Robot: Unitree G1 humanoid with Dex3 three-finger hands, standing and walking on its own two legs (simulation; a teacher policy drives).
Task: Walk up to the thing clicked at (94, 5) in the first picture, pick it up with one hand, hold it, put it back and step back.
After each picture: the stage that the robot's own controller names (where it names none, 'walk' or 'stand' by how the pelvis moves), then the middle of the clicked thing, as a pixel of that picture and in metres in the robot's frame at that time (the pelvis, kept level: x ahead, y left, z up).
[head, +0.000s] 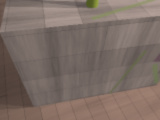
stand; out of the picture +0.89 +0.00 +0.14
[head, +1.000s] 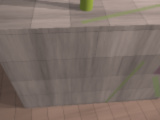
walk; out of the picture +0.82 +0.07 +0.17
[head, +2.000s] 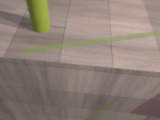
stand; out of the picture +0.55 +0.25 +0.17
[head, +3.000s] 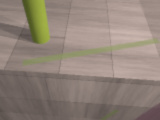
stand; (35, 11) +0.53 +0.21 +0.16
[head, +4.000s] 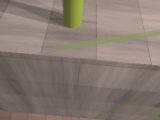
walk; out of the picture +0.57 +0.08 +0.16
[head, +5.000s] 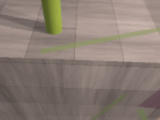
stand; (51, 3) +0.60 +0.16 +0.15
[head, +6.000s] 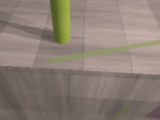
stand; (60, 13) +0.57 +0.13 +0.14
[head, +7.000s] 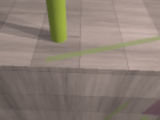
stand; (56, 12) +0.58 +0.14 +0.14
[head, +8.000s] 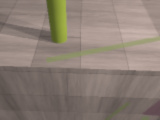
stand; (57, 13) +0.58 +0.14 +0.14
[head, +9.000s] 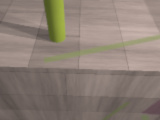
stand; (54, 12) +0.57 +0.15 +0.14
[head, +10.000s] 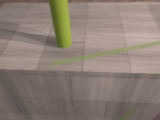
rise first; (60, 20) +0.58 +0.17 +0.14
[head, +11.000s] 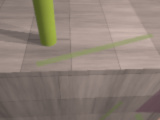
go down; (45, 15) +0.57 +0.16 +0.15
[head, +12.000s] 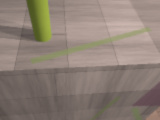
go down; (38, 9) +0.57 +0.16 +0.15
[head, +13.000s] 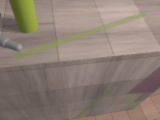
close in; out of the picture +0.56 +0.18 +0.17
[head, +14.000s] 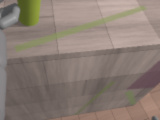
close; out of the picture +0.56 +0.14 +0.19
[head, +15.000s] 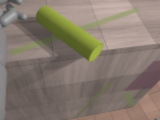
lift; (67, 32) +0.50 +0.02 +0.09
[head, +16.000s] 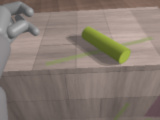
lift; (103, 43) +0.59 -0.06 +0.07
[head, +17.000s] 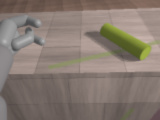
hold; (123, 40) +0.62 -0.14 +0.07
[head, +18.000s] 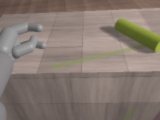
hold; (137, 33) +0.68 -0.21 +0.07
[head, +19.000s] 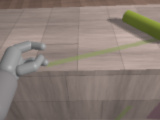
crouch; (145, 25) +0.73 -0.26 +0.07
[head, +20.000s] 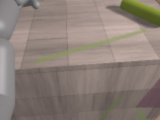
crouch; (142, 11) +0.80 -0.31 +0.06
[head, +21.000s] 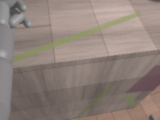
lower; out of the picture +0.83 -0.37 +0.07
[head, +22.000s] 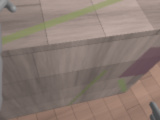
lower; out of the picture +0.92 -0.42 +0.11
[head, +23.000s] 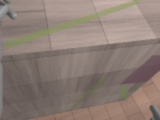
lower; out of the picture +0.95 -0.52 -0.10
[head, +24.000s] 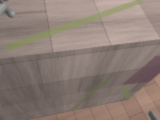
lower; (149, 43) +1.02 -0.86 -0.69
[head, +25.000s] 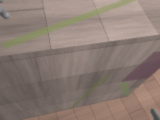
loosen; (149, 41) +1.01 -0.86 -0.69
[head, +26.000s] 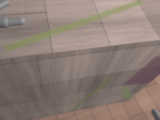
withdraw; (153, 47) +0.97 -0.87 -0.69
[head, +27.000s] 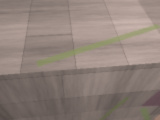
sink last; out of the picture +0.94 -0.90 -0.72
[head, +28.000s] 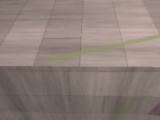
stand; out of the picture +0.89 -0.90 -0.74
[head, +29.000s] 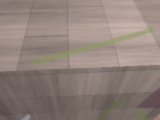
stand; out of the picture +0.86 -0.89 -0.74
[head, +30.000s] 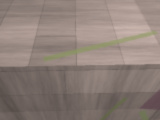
stand; out of the picture +0.83 -0.93 -0.74
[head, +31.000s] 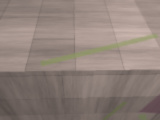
stand; out of the picture +0.77 -0.93 -0.75
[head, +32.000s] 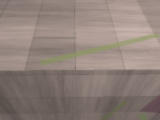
stand; out of the picture +0.73 -0.94 -0.75
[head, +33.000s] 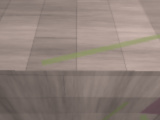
stand; out of the picture +0.69 -0.95 -0.75
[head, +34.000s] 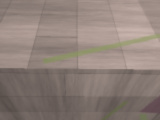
stand; out of the picture +0.67 -0.96 -0.75
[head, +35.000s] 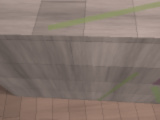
walk; out of the picture +0.67 -0.98 -0.73
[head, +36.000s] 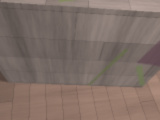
walk; out of the picture +0.86 -1.01 -0.72
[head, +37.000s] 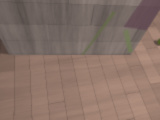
walk; out of the picture +1.22 -0.91 -0.73
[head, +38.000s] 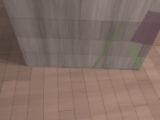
stand; out of the picture +1.24 -0.98 -0.74
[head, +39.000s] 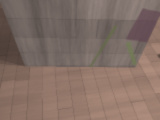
stand; out of the picture +1.28 -0.97 -0.75
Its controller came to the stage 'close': yes
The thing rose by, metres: 0.00
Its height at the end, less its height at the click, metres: -0.89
